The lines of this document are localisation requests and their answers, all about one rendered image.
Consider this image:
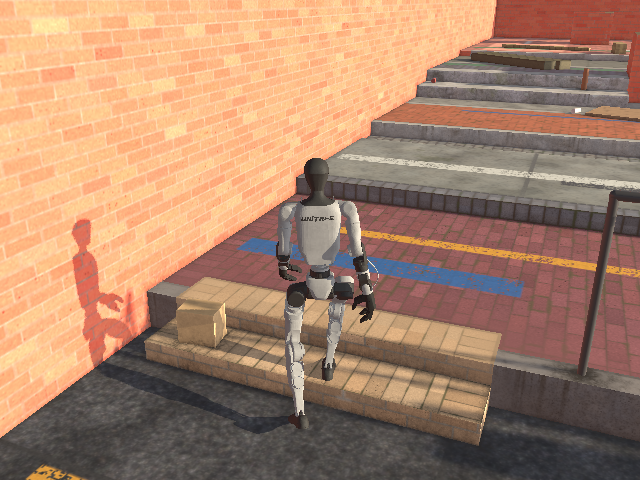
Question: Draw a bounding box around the left robot hand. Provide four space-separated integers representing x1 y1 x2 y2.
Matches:
279 264 302 281

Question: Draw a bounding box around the robot right thigh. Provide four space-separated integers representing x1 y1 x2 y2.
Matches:
328 276 354 319

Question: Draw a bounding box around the robot left upper arm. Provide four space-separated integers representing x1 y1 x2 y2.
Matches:
277 202 297 256

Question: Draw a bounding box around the robot right forearm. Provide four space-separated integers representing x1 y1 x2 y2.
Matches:
353 242 373 295

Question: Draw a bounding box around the robot left forearm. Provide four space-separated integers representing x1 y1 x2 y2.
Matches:
276 241 290 270

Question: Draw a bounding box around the robot right upper arm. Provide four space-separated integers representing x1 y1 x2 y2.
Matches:
338 200 363 257

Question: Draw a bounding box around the right robot hand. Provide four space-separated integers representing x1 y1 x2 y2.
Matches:
352 292 376 323

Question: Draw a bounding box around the right robot foot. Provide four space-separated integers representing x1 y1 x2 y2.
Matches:
321 357 336 381

